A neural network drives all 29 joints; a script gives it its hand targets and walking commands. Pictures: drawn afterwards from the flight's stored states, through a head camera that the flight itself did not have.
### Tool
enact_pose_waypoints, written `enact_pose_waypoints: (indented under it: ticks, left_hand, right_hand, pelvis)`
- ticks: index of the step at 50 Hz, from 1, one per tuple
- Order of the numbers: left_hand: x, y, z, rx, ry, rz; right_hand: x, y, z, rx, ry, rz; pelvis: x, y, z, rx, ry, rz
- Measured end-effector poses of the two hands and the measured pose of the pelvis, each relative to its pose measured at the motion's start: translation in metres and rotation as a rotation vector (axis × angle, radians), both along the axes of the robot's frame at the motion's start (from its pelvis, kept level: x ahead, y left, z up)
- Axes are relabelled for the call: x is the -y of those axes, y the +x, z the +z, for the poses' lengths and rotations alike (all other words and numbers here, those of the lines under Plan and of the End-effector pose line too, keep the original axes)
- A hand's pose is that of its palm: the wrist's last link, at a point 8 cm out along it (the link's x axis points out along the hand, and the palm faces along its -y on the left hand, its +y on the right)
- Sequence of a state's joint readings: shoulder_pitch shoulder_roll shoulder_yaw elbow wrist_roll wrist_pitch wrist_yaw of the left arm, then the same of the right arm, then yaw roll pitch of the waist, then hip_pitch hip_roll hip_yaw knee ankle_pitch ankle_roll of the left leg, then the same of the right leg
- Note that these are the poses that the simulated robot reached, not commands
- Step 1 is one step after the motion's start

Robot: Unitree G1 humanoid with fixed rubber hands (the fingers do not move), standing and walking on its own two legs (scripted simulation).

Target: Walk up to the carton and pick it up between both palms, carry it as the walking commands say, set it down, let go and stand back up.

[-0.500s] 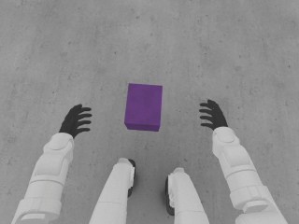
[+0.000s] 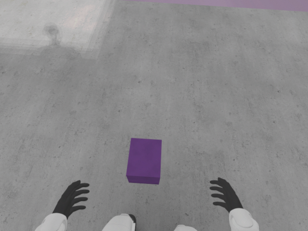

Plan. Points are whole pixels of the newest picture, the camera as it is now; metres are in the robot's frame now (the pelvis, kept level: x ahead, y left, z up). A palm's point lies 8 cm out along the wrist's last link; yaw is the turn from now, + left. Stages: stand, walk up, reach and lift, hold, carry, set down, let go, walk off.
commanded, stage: let go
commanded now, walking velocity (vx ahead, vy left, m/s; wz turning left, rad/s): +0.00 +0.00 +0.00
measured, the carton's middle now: (145, 161) +0.50 +0.09 -0.67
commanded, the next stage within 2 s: stand in 0.48 s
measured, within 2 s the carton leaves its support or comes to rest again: neither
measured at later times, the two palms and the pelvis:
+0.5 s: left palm (58, 214) +0.15 +0.25 -0.07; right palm (238, 218) +0.18 -0.20 -0.07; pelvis +0.00 +0.01 +0.00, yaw +0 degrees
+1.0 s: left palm (38, 205) +0.16 +0.31 -0.07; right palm (251, 204) +0.21 -0.23 -0.06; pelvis +0.05 +0.02 +0.00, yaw +0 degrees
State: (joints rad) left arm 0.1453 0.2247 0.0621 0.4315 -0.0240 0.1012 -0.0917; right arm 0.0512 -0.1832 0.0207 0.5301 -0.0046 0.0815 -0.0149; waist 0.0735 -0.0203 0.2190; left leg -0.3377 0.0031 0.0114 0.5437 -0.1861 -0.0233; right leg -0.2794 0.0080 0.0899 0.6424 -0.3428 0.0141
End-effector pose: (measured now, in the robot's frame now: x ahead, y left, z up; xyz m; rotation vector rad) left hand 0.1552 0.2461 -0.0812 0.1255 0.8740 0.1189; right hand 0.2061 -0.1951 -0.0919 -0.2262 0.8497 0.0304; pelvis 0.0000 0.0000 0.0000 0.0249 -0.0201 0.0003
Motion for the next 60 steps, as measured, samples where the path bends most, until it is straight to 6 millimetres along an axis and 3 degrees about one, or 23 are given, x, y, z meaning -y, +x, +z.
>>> enact_pose_waypoints:
  ticks: [9, 24, 30, 35, 39, 48, 60]
  left_hand:
    - [0.003, 0.016, 0.013, 0.051, -0.001, -0.014]
    - [-0.005, -0.005, 0.008, 0.003, -0.023, 0.010]
    - [-0.030, -0.006, 0.005, 0.027, 0.047, 0.022]
    - [-0.056, 0.003, 0.011, 0.076, 0.102, 0.020]
    - [-0.065, 0.005, 0.014, 0.084, 0.132, 0.024]
    - [-0.062, 0.009, 0.010, 0.067, 0.143, 0.038]
    - [-0.064, 0.003, 0.008, 0.063, 0.145, 0.050]
  right_hand:
    - [0.005, -0.006, 0.011, 0.009, 0.005, -0.003]
    - [0.001, -0.025, 0.020, 0.029, -0.004, -0.009]
    - [0.013, -0.031, 0.020, 0.002, -0.064, -0.020]
    - [0.025, -0.023, 0.027, 0.024, -0.114, -0.020]
    - [0.029, -0.010, 0.032, 0.057, -0.122, -0.015]
    - [0.034, 0.007, 0.033, 0.084, -0.119, -0.008]
    - [0.037, 0.002, 0.034, 0.085, -0.135, -0.019]
  pelvis:
    - [0.001, 0.012, 0.005, 0.044, 0.001, -0.001]
    - [-0.006, 0.004, 0.005, 0.083, -0.008, -0.002]
    - [-0.014, 0.013, 0.004, 0.051, -0.019, -0.001]
    - [-0.021, 0.027, 0.003, 0.028, -0.026, 0.000]
    - [-0.020, 0.037, 0.002, 0.014, -0.023, 0.001]
    - [-0.016, 0.050, 0.002, -0.004, -0.017, 0.001]
    - [-0.017, 0.047, 0.002, 0.001, -0.019, 0.001]
